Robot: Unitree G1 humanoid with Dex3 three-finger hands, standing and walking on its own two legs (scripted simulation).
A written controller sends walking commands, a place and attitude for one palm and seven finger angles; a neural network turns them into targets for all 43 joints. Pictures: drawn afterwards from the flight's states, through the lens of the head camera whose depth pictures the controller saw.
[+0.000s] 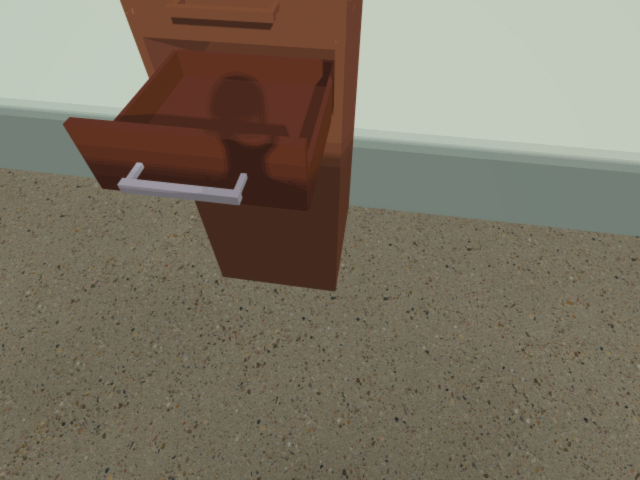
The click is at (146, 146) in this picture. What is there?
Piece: drawer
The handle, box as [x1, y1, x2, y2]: [117, 162, 247, 204]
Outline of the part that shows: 117,184 122,192 239,204 241,199 240,193 247,177 246,173 241,173 233,189 140,180 136,178 143,168 142,163 137,162 125,178 122,178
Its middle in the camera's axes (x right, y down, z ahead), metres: -0.22 -0.09 +0.62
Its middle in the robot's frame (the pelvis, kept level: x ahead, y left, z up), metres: +0.53 +0.25 +0.05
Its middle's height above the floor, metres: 0.82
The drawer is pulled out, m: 0.30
